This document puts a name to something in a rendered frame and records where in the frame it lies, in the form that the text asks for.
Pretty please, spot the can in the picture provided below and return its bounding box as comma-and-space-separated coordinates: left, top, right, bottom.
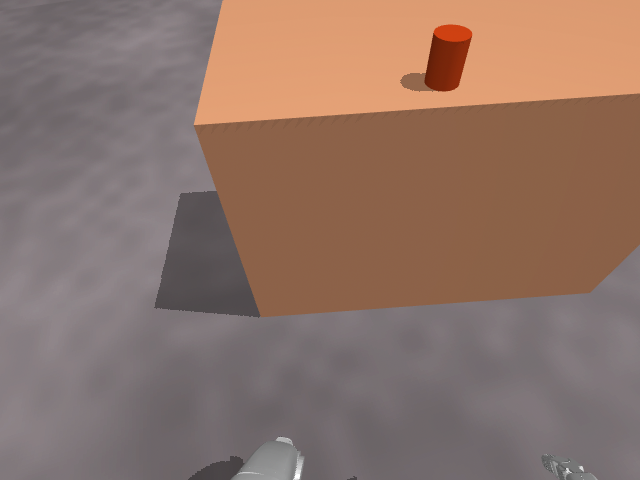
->
424, 25, 472, 91

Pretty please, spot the right robot hand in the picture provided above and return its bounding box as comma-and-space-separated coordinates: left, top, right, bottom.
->
541, 454, 598, 480

